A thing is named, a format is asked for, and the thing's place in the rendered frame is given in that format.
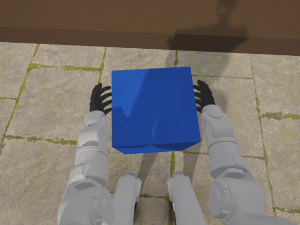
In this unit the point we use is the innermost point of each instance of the robot right thigh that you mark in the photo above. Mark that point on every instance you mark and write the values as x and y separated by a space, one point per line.
187 207

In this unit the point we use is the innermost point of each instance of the carton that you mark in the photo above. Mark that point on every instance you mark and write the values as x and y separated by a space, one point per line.
153 110

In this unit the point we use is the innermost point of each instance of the robot right upper arm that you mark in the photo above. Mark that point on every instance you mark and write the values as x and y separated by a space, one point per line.
240 202

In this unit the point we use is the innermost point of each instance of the robot thigh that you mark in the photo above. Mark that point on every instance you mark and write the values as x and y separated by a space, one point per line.
187 207
125 196

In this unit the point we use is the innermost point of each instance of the left robot hand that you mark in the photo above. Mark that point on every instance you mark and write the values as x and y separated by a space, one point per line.
97 99

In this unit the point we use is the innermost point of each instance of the right robot forearm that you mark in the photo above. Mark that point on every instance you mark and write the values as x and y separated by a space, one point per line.
224 152

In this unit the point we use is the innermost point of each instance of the robot left upper arm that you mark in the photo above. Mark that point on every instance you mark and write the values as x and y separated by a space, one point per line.
91 206

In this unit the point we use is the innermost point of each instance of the left robot forearm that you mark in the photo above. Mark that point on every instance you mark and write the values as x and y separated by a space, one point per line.
91 154

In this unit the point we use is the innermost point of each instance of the robot left thigh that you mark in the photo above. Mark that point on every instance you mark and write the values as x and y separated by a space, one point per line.
125 196

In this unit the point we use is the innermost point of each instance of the right robot hand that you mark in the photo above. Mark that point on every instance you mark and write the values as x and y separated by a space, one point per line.
205 95

